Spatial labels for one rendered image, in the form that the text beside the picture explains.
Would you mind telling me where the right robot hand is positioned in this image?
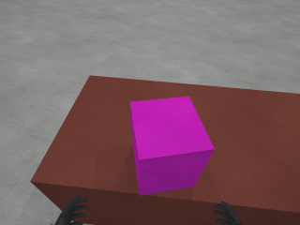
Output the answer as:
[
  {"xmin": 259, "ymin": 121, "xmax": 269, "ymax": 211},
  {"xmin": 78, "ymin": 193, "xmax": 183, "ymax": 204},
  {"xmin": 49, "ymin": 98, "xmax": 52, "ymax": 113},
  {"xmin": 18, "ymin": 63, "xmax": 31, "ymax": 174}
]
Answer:
[{"xmin": 213, "ymin": 201, "xmax": 243, "ymax": 225}]

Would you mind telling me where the left robot hand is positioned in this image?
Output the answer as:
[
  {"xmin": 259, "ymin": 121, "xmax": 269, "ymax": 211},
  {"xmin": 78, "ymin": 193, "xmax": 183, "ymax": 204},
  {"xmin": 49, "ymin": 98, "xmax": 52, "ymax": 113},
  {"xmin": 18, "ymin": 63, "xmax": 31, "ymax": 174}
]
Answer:
[{"xmin": 54, "ymin": 195, "xmax": 88, "ymax": 225}]

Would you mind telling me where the carton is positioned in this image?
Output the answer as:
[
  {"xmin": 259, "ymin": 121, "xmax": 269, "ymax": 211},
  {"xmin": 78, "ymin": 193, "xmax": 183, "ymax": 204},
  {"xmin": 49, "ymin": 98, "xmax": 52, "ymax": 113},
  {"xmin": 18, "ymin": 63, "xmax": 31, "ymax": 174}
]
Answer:
[{"xmin": 130, "ymin": 97, "xmax": 215, "ymax": 196}]

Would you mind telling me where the pedestal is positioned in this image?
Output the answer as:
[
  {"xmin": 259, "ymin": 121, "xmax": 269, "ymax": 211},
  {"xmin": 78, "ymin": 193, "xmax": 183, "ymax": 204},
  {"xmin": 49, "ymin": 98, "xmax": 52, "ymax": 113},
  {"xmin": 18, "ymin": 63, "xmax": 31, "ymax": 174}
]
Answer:
[{"xmin": 30, "ymin": 75, "xmax": 300, "ymax": 225}]

